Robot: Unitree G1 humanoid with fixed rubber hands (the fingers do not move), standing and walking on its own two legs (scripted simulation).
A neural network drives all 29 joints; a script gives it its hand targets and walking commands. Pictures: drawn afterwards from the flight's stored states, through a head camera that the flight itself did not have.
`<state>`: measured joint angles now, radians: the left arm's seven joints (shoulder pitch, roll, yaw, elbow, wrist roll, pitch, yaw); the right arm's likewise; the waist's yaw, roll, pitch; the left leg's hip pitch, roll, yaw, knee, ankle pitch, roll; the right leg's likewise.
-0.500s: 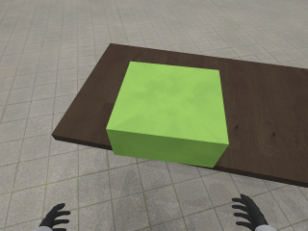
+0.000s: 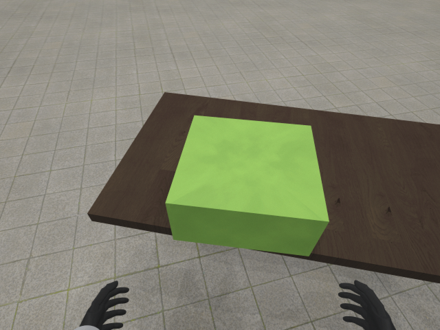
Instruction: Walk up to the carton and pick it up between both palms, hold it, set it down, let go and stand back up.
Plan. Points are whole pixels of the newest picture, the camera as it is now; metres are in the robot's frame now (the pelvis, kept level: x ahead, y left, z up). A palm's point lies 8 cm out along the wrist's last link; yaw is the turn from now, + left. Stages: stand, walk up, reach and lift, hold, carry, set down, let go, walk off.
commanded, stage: reach and lift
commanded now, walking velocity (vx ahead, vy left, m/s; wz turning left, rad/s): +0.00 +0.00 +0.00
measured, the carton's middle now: (246, 179) +0.48 -0.02 -0.01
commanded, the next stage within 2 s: none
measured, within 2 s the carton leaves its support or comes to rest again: neither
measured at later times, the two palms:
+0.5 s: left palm (94, 314) +0.17 +0.24 -0.03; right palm (391, 328) +0.17 -0.25 -0.02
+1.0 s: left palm (93, 282) +0.21 +0.24 +0.02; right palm (390, 293) +0.22 -0.26 +0.01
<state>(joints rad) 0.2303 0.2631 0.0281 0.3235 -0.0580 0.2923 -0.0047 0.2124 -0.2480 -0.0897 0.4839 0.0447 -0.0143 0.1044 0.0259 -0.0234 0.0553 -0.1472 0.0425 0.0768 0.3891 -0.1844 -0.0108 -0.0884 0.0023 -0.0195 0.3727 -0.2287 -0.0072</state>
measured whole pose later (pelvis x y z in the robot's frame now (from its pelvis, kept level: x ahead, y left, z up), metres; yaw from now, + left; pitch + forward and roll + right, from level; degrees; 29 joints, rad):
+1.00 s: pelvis +0.03 +0.00 +0.00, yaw +0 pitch -3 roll +0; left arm 0.33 0.35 -0.04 0.23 -0.26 -0.24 -0.05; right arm 0.32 -0.29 -0.05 0.26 0.28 -0.27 0.01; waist 0.01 0.02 0.02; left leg -0.09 0.04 0.07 0.35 -0.21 -0.02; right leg -0.02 0.00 -0.02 0.30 -0.24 -0.01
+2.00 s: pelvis +0.03 -0.01 +0.00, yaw +0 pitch +2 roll +0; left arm -0.31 0.38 0.11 0.28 -0.25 0.25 -0.05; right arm -0.26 -0.44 -0.02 0.34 0.42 0.07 -0.03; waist -0.03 0.00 0.00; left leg -0.17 0.05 0.08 0.30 -0.17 -0.02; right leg -0.12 0.01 -0.01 0.28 -0.21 -0.01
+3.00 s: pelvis +0.01 +0.00 -0.01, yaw +0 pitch +18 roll -2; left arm -0.96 0.39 -0.12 1.25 -0.31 -0.13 -0.04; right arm -0.87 -0.48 0.15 1.24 0.49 -0.17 0.05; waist -0.02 0.02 -0.17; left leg -0.60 0.06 0.05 0.47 -0.18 -0.01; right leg -0.52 0.02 -0.04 0.41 -0.20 0.00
